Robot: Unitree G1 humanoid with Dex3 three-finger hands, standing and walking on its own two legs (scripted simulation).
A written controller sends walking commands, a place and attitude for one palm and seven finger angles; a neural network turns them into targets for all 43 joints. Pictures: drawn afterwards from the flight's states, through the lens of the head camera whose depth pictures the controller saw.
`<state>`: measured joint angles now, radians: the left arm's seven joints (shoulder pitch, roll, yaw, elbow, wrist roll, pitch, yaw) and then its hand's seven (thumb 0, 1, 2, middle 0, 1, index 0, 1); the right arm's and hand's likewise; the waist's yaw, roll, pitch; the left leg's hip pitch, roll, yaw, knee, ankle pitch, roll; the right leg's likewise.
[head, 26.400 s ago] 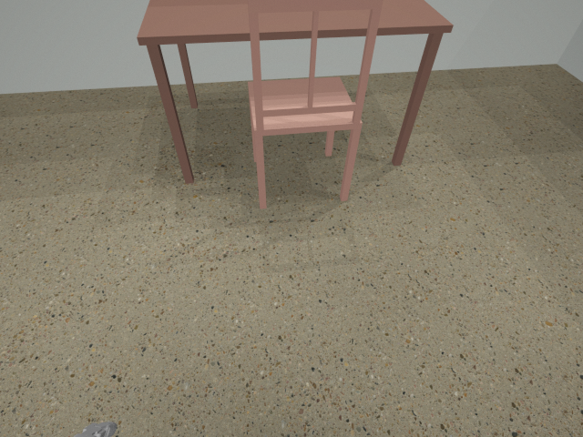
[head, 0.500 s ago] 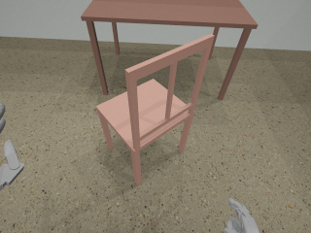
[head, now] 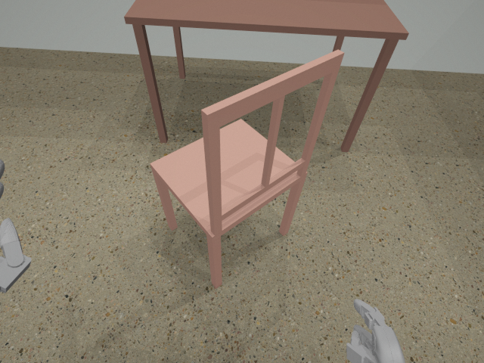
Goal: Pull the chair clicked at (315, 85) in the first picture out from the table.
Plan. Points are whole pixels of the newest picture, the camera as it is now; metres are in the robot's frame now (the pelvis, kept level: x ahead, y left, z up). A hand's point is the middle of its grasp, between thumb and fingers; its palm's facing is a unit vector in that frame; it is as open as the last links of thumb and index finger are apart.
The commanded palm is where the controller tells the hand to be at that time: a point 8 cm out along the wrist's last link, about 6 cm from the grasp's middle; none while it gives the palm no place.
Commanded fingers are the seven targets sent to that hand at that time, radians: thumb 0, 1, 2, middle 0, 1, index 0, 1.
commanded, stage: let the arm hang, fingers relaxed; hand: left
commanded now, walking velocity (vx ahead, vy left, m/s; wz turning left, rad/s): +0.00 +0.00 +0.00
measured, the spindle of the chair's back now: (271, 146) +0.65 -0.04 -0.08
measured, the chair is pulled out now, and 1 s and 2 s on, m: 0.55 0.55 0.55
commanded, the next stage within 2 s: look to check the result in 1.16 s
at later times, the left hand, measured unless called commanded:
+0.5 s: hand out of the picture -0.02 +0.18 -0.17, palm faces +0.05 -0.97 -0.23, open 6.9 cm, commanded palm none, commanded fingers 0.00 0.90 0.90 -0.20 -0.30 -0.20 -0.30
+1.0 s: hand out of the picture -0.01 +0.16 -0.17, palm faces +0.06 -0.98 -0.21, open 7.2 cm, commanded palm none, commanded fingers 0.00 0.90 0.90 -0.20 -0.30 -0.20 -0.30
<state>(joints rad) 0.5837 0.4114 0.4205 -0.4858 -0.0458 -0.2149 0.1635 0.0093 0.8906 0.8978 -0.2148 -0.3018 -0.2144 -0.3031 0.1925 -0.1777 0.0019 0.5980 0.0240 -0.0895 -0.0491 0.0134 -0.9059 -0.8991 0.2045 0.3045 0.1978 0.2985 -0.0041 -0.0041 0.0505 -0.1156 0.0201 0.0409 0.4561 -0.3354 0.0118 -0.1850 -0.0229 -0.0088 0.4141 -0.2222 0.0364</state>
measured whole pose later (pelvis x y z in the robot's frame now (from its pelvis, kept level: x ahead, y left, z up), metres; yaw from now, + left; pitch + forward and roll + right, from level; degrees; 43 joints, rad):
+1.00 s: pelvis -0.02 -0.02 +0.00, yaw +1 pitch -1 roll +0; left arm 0.29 0.14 0.01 1.05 0.01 0.01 0.04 0.01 0.94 0.90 -0.20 -0.30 -0.20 -0.30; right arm 0.34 -0.13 0.00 1.06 -0.01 -0.01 -0.02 0.02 -0.92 -0.90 0.20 0.30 0.20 0.30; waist 0.00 0.02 0.03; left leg -0.13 0.02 0.02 0.46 -0.31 0.00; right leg -0.22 -0.03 -0.03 0.46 -0.23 0.01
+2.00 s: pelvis -0.01 -0.02 +0.00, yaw +1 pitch -1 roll +0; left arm 0.30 0.14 0.01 1.06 0.01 0.01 0.04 0.00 0.92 0.90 -0.20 -0.30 -0.20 -0.30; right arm 0.33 -0.13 0.00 1.08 0.00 -0.01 -0.03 0.00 -0.91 -0.90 0.20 0.30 0.19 0.30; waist 0.00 0.02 0.06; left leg -0.11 0.02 0.03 0.43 -0.31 0.00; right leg -0.20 -0.03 -0.02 0.45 -0.23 0.02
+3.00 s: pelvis -0.02 -0.03 +0.00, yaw +0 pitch -1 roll +0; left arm 0.30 0.13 0.01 1.06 0.01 0.01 0.04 0.01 0.92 0.90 -0.20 -0.30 -0.20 -0.30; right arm 0.32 -0.12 0.00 1.09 0.00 -0.01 -0.03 0.00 -0.91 -0.90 0.20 0.30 0.19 0.30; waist 0.00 0.02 0.07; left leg -0.12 0.03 0.03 0.43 -0.29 -0.02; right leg -0.22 -0.01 -0.02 0.45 -0.22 0.00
